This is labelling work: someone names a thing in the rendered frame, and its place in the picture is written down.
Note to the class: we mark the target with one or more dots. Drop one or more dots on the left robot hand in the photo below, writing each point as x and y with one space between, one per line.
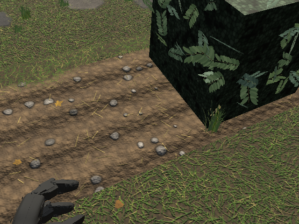
35 207

